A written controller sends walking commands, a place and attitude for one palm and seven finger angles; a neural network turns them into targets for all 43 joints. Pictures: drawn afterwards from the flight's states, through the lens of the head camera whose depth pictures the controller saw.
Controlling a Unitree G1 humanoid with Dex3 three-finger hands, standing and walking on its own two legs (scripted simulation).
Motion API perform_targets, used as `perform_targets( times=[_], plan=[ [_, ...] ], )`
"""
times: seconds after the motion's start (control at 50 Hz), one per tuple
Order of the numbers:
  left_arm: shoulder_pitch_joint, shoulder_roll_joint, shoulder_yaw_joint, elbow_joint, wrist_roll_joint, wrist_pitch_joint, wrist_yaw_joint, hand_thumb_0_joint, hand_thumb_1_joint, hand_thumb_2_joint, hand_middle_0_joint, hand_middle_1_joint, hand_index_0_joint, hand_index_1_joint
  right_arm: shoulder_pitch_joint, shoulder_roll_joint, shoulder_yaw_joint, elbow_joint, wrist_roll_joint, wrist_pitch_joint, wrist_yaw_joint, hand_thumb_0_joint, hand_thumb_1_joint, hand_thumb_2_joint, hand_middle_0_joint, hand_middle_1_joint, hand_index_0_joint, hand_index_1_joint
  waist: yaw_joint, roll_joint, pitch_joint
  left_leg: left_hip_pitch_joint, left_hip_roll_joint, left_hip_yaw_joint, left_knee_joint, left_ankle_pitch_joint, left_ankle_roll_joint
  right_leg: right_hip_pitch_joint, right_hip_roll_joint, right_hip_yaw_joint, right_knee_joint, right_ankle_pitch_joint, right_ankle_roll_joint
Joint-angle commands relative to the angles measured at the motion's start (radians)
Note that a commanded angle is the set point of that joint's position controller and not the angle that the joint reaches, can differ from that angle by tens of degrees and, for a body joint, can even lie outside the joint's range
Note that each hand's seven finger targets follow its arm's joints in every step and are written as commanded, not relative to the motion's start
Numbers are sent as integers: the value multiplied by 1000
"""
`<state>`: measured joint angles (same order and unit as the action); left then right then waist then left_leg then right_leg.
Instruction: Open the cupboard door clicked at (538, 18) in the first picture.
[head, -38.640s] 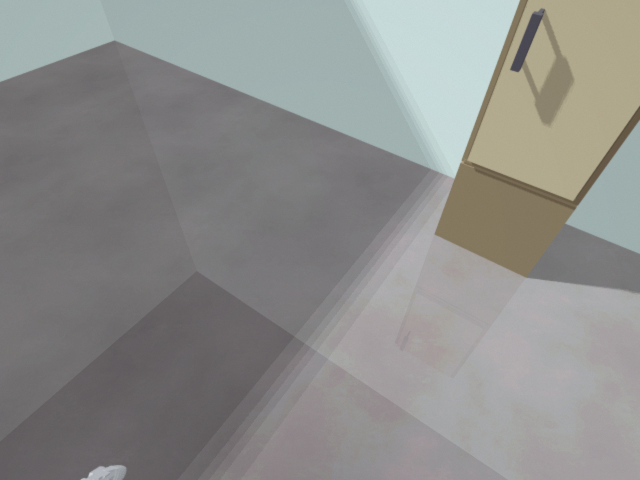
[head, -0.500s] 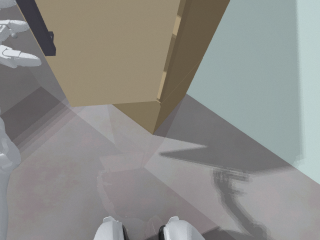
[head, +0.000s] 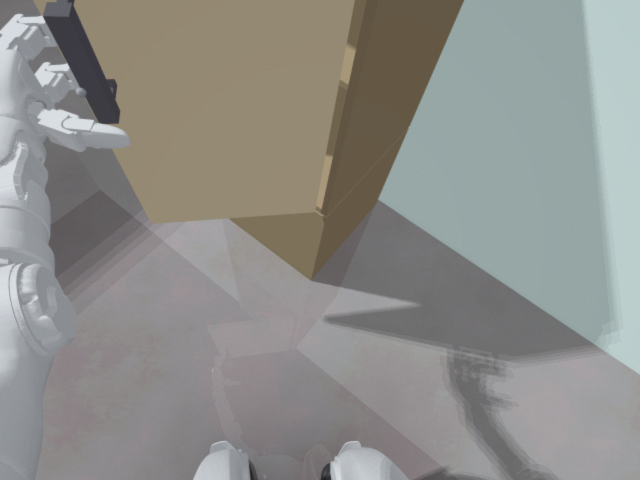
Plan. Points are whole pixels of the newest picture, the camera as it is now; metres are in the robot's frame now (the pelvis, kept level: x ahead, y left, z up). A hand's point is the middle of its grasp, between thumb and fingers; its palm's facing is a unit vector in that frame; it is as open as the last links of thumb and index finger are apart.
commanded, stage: slide the fingers in behind the handle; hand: left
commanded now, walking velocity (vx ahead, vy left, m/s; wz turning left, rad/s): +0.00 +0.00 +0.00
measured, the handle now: (89, 57) +0.60 +0.21 +0.13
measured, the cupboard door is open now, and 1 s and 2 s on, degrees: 46 46 63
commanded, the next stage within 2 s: close the thumb around the handle in 0.58 s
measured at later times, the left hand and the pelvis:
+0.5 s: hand (100, 87) +0.55 +0.19 +0.12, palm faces +0.04 -1.00 -0.01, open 14.0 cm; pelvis +0.00 -0.01 +0.00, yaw +0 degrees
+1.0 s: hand (107, 88) +0.56 +0.19 +0.12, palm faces +0.04 -1.00 -0.02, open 11.0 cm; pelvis +0.01 +0.00 +0.00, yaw +0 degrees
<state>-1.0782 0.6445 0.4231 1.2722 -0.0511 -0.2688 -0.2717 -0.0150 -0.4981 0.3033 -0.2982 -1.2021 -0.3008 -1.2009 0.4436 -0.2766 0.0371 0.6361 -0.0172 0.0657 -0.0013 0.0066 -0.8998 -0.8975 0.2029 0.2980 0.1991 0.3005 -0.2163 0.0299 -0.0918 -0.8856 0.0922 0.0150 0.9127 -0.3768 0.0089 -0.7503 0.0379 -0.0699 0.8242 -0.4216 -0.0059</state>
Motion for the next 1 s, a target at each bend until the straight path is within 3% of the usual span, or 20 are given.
perform_targets(
  times=[0.0,0.04,0.08,0.14,0.2,0.24,0.26,0.38,0.42,0.46,0.54,0.58,0.62,0.66,0.76,0.82,0.84,0.88,0.92,0.98],
  plan=[
    [-496,257,21,-224,-17,-72,25,0,-500,300,-300,-1200,-300,-1200,200,-191,-67,-23,1,-18,-15,0,-900,-900,200,300,200,300,-13,161,-446,485,-47,-59,-48,368,29,26,38,28,-98,350,3],
    [-482,286,45,-214,-19,-76,26,0,-500,300,-300,-1200,-300,-1200,206,-193,-66,-25,2,-19,-17,0,-900,-900,200,300,200,300,-4,129,-456,458,-51,-58,-53,366,32,69,38,32,-95,367,1],
    [-496,241,2,-204,-13,-70,26,0,-500,300,-300,-1200,-300,-1200,194,-188,-65,-25,5,-22,-16,0,-900,-900,200,300,200,300,-18,152,-431,447,-52,-49,-51,340,32,45,35,35,-100,354,6],
    [-495,261,18,-194,-17,-70,30,0,-500,300,-300,-1200,-300,-1200,203,-191,-63,-23,4,-25,-19,0,-900,-900,200,300,200,300,-17,130,-426,429,-54,-49,-55,323,36,59,35,38,-104,344,4],
    [-527,264,6,-165,-7,-62,35,0,-500,300,-300,-1200,-300,-1200,205,-194,-62,-18,5,-28,-21,0,-900,-900,200,300,200,300,-32,122,-407,404,-52,-51,-54,293,36,40,33,42,-108,318,8],
    [-558,256,-1,-198,-4,-74,39,0,-500,300,-300,-1200,-300,-1200,212,-190,-63,-18,1,-32,-20,0,-900,-900,200,300,200,300,-29,175,-440,444,-53,-55,-50,316,34,26,33,39,-98,320,2],
    [-563,246,-6,-197,-3,-77,41,0,-500,300,-300,-1200,-300,-1200,215,-190,-64,-13,0,-35,-19,0,-900,-900,200,300,200,300,-34,167,-460,458,-50,-59,-48,326,32,18,34,36,-97,321,5],
    [-531,321,41,-149,8,-63,38,0,-500,300,-300,-1200,-300,-1200,227,-196,-60,-13,-1,-34,-24,0,-900,-900,200,300,200,300,-27,123,-455,394,-51,-49,-43,321,38,62,33,43,-95,347,10],
    [-531,300,20,-152,14,-56,37,0,-500,300,-300,-1200,-300,-1200,228,-193,-60,-17,0,-33,-21,0,-900,-900,200,300,200,300,-28,141,-449,398,-52,-48,-44,324,36,55,34,40,-95,347,8],
    [-556,299,24,-206,9,-73,37,0,-500,300,-300,-1200,-300,-1200,233,-192,-65,-17,-3,-33,-22,0,-900,-900,200,300,200,300,-23,197,-500,463,-50,-52,-40,374,32,43,35,39,-90,371,6],
    [-521,266,24,-189,-10,-69,32,0,-500,300,-300,-1200,-300,-1200,246,-191,-65,-7,-6,-30,-19,0,-900,-900,200,300,200,300,-25,161,-479,472,-49,-57,-42,414,33,48,42,29,-90,401,3],
    [-524,268,28,-232,-9,-70,30,0,-500,300,-300,-1200,-300,-1200,241,-192,-72,-7,-6,-27,-17,0,-900,-900,200,300,200,300,-16,192,-518,507,-48,-56,-39,441,29,47,40,29,-88,419,4],
    [-500,216,-7,-218,-8,-62,32,0,-500,300,-300,-1200,-300,-1200,235,-187,-72,-8,-5,-25,-13,0,-900,-900,200,300,200,300,-21,190,-486,514,-47,-58,-42,435,26,21,42,22,-92,400,2],
    [-513,247,18,-209,-9,-60,41,0,-500,300,-300,-1200,-300,-1200,241,-193,-72,-2,-5,-22,-15,0,-900,-900,200,300,200,300,-25,155,-472,498,-44,-61,-45,432,30,29,42,25,-94,404,5],
    [-498,219,3,-223,1,-66,55,0,-220,420,-320,-1230,-320,-1230,238,-187,-74,-8,-8,-19,-8,0,-900,-900,200,300,200,300,-16,183,-487,529,-47,-65,-41,474,24,22,41,22,-85,422,1],
    [-499,177,-25,-227,-4,-66,55,0,-52,492,-332,-1248,-332,-1248,229,-185,-76,-9,-7,-18,-5,0,-900,-900,200,300,200,300,-25,177,-469,528,-46,-66,-43,462,23,12,42,19,-86,411,0],
    [-512,178,-17,-228,-11,-69,57,0,4,516,-336,-1254,-336,-1254,233,-185,-73,-7,-9,-18,-6,0,-900,-900,200,300,200,300,-28,170,-461,525,-48,-64,-40,467,27,15,42,20,-86,420,-1],
    [-497,238,24,-193,-8,-60,59,0,116,564,-344,-1266,-344,-1266,231,-192,-73,-9,-5,-16,-9,0,-900,-900,200,300,200,300,-23,137,-459,484,-50,-58,-42,442,30,43,39,27,-88,425,4],
    [-514,224,-3,-190,5,-58,62,0,228,612,-352,-1278,-352,-1278,224,-188,-69,-14,-5,-15,-11,0,-900,-900,200,300,200,300,-31,139,-440,467,-50,-60,-44,421,29,32,36,26,-85,407,4],
    [-556,217,-2,-257,6,-87,72,0,396,684,-364,-1296,-364,-1296,227,-186,-74,-12,-11,-20,-9,0,-900,-900,200,300,200,300,-24,207,-512,550,-44,-72,-33,474,21,7,37,24,-75,410,-1]
  ],
)
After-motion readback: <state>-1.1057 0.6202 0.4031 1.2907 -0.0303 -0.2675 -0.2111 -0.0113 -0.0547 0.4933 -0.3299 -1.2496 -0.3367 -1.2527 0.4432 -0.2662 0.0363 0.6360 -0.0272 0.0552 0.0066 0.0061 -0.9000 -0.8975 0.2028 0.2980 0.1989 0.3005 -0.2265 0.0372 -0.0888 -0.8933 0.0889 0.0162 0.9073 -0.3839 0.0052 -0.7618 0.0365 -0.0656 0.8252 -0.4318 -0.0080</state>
